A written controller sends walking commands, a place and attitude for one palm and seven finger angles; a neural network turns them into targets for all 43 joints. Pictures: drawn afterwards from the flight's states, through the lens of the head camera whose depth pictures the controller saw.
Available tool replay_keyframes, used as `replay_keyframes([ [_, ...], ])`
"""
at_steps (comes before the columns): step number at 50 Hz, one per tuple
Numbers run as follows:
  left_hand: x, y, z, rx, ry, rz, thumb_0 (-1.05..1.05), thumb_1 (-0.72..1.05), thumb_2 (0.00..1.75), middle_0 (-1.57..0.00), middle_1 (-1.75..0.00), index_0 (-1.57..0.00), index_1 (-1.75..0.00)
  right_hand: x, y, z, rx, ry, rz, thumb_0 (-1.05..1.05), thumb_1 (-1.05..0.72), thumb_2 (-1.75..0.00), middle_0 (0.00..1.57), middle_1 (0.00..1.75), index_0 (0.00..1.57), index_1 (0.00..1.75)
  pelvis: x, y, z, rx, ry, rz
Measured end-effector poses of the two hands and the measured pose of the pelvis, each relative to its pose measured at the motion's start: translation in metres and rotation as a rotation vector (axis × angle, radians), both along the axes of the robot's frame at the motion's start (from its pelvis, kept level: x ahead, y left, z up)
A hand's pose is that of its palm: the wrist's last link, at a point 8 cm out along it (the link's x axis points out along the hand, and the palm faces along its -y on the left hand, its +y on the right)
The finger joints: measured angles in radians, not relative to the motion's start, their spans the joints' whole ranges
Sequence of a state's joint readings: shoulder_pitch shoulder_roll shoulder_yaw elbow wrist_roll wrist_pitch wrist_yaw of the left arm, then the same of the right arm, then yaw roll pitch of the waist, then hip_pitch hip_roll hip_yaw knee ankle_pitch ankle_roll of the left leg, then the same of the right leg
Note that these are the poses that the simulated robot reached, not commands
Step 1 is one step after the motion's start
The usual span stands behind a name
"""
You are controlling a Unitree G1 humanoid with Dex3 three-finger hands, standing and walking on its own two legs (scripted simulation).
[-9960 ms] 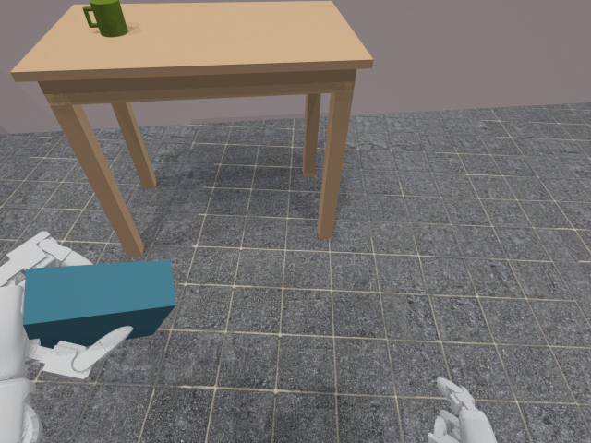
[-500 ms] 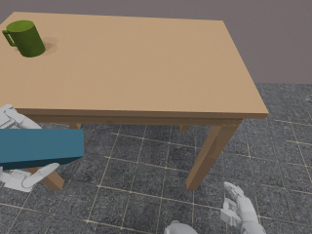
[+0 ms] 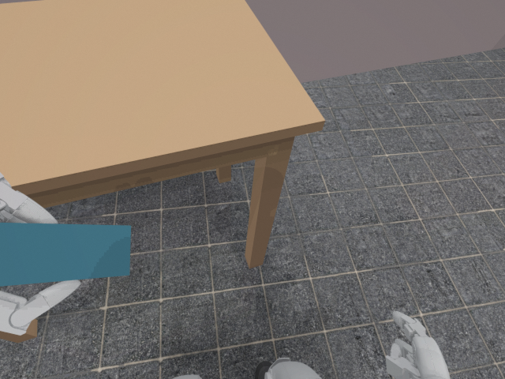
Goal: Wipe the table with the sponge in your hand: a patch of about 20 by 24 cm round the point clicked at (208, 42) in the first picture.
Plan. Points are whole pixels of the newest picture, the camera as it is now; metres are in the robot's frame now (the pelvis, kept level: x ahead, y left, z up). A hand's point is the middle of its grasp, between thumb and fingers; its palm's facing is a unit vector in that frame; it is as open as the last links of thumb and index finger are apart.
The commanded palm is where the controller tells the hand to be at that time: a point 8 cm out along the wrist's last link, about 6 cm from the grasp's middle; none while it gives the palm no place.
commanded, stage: take the last steps up to it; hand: left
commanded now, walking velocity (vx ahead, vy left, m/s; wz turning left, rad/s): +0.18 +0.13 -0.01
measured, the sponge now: (67, 254) +0.23 +0.20 +0.16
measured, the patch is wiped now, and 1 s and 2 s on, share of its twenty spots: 0.00 0.00 0.00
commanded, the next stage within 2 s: come to a stop and stand still in 0.98 s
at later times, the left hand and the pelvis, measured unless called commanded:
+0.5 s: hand (59, 264) +0.21 +0.20 +0.18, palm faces +0.31 -0.80 -0.51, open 9.3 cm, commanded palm +0.16 +0.24 +0.19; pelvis -0.01 -0.03 +0.02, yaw -2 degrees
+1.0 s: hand (39, 217) +0.26 +0.23 +0.18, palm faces +0.35 -0.79 -0.51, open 9.3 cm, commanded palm +0.21 +0.28 +0.19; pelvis +0.03 +0.01 +0.00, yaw -3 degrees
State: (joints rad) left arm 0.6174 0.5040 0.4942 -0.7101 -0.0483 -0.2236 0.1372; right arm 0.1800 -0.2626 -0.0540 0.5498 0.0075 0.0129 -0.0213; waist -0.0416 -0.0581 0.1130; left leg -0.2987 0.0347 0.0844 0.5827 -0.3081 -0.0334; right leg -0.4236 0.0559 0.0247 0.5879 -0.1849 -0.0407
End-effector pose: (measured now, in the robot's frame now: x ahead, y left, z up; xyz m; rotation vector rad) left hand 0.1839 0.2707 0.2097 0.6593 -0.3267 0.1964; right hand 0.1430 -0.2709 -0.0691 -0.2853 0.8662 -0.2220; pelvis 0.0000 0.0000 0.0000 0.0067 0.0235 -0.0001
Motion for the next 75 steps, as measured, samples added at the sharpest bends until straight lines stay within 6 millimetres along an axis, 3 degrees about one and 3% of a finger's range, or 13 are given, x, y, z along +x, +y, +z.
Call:
replay_keyframes([
  [7,-0.017,0.015,-0.019,-0.150,-0.004,0.139,-0.01,-0.41,0.98,-0.83,-1.33,-0.83,-1.33,-0.012,0.024,0.004,0.069,-0.081,-0.004,0.01,-0.91,-0.90,0.19,0.30,0.19,0.30,-0.004,-0.001,0.008,-0.024,-0.026,-0.036],
  [13,-0.017,-0.022,-0.021,-0.198,-0.032,0.118,-0.01,-0.41,0.98,-0.83,-1.33,-0.83,-1.33,-0.011,0.041,-0.011,0.163,-0.126,0.055,0.01,-0.91,-0.90,0.20,0.30,0.20,0.30,-0.011,-0.020,0.002,-0.006,-0.028,-0.044],
  [17,-0.010,-0.043,-0.013,-0.170,-0.047,0.069,-0.01,-0.41,0.98,-0.83,-1.33,-0.82,-1.33,-0.013,0.035,-0.022,0.191,-0.097,0.060,0.01,-0.90,-0.90,0.20,0.30,0.20,0.30,-0.018,-0.030,0.001,-0.010,-0.035,-0.025],
  [20,-0.007,-0.045,-0.007,-0.152,-0.023,0.059,-0.01,-0.41,0.98,-0.83,-1.33,-0.82,-1.33,-0.019,0.022,-0.020,0.183,-0.054,0.032,0.01,-0.90,-0.90,0.20,0.30,0.20,0.30,-0.017,-0.033,0.009,0.012,-0.025,-0.032],
  [27,-0.010,-0.026,-0.016,-0.109,0.090,0.104,-0.01,-0.41,0.98,-0.82,-1.33,-0.82,-1.33,-0.030,-0.006,-0.009,0.101,0.015,-0.019,0.01,-0.91,-0.90,0.20,0.30,0.20,0.30,-0.011,-0.026,0.020,0.032,-0.002,-0.027],
  [32,-0.007,-0.009,-0.026,-0.160,0.073,0.116,-0.01,-0.41,0.98,-0.82,-1.33,-0.82,-1.33,-0.022,-0.005,-0.004,0.018,0.032,-0.009,0.01,-0.91,-0.90,0.20,0.30,0.20,0.30,-0.002,-0.008,0.014,0.021,-0.006,-0.016],
  [40,0.018,0.016,-0.013,-0.121,-0.035,0.077,-0.01,-0.41,0.98,-0.82,-1.33,-0.82,-1.33,0.016,0.044,-0.001,0.080,-0.100,-0.004,0.01,-0.91,-0.90,0.19,0.30,0.19,0.30,0.009,0.013,0.006,0.005,-0.024,-0.033],
  [48,0.031,0.005,-0.002,-0.093,-0.003,0.079,-0.01,-0.41,0.98,-0.82,-1.33,-0.82,-1.33,0.036,0.081,-0.017,0.223,-0.124,0.036,0.01,-0.90,-0.90,0.20,0.30,0.20,0.30,0.028,0.011,0.007,0.009,-0.010,-0.051],
  [54,0.045,-0.002,-0.014,-0.120,0.033,0.107,-0.01,-0.41,0.98,-0.82,-1.33,-0.82,-1.33,0.040,0.065,-0.035,0.217,-0.033,0.038,0.01,-0.90,-0.90,0.20,0.30,0.20,0.30,0.041,0.005,0.004,0.017,-0.025,-0.033],
  [60,0.060,0.005,-0.022,-0.139,0.096,0.109,-0.01,-0.41,0.98,-0.82,-1.33,-0.82,-1.33,0.044,0.039,-0.014,0.121,-0.002,0.002,0.01,-0.91,-0.90,0.20,0.30,0.20,0.30,0.050,0.010,0.017,0.045,-0.020,-0.043],
  [65,0.069,0.014,-0.018,-0.134,0.076,0.045,-0.01,-0.41,0.98,-0.82,-1.33,-0.82,-1.33,0.054,0.035,0.003,0.031,-0.032,-0.016,0.01,-0.91,-0.90,0.20,0.30,0.20,0.30,0.054,0.028,0.016,0.032,-0.021,-0.046],
  [69,0.074,0.034,-0.015,-0.124,-0.003,-0.004,-0.01,-0.41,0.98,-0.82,-1.33,-0.82,-1.33,0.064,0.049,0.008,-0.013,-0.082,-0.044,0.01,-0.91,-0.90,0.20,0.30,0.20,0.30,0.061,0.048,0.004,-0.003,-0.033,-0.053],
  [75,0.076,0.061,-0.013,-0.145,-0.048,0.033,-0.01,-0.41,0.98,-0.82,-1.33,-0.82,-1.33,0.068,0.095,0.016,0.066,-0.107,0.021,0.01,-0.91,-0.90,0.20,0.30,0.19,0.30,0.056,0.054,0.011,-0.020,-0.029,-0.064],
])
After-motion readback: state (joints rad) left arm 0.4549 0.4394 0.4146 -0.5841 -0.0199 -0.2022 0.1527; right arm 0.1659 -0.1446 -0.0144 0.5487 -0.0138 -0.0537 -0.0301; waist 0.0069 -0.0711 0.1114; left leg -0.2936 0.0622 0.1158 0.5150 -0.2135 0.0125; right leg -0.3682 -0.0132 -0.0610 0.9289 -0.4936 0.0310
